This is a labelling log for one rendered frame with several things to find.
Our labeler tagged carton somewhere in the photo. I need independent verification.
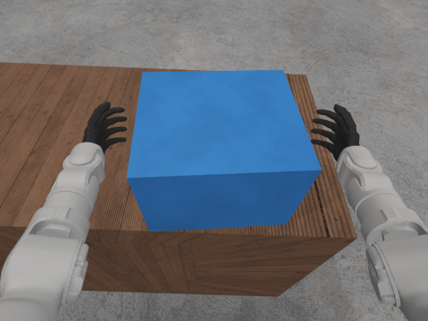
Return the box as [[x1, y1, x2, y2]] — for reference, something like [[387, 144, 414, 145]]
[[126, 70, 322, 232]]

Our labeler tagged robot right forearm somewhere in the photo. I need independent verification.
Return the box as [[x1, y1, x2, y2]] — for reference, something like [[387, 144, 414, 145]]
[[336, 146, 428, 247]]

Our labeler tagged robot left hand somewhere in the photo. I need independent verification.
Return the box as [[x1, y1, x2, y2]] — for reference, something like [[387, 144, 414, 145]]
[[82, 102, 127, 154]]

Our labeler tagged pedestal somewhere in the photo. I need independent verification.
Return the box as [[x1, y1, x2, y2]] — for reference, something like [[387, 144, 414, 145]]
[[0, 62, 358, 297]]

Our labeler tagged robot right upper arm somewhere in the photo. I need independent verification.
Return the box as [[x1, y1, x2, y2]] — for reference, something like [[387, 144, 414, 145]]
[[366, 234, 428, 321]]

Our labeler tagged robot left forearm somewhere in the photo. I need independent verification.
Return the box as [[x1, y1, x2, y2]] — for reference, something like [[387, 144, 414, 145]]
[[0, 142, 105, 296]]

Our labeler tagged robot left upper arm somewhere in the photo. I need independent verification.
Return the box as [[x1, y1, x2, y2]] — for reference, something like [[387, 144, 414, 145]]
[[0, 234, 89, 321]]

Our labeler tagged robot right hand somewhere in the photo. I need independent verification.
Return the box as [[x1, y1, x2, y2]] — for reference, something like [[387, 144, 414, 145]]
[[311, 104, 360, 161]]

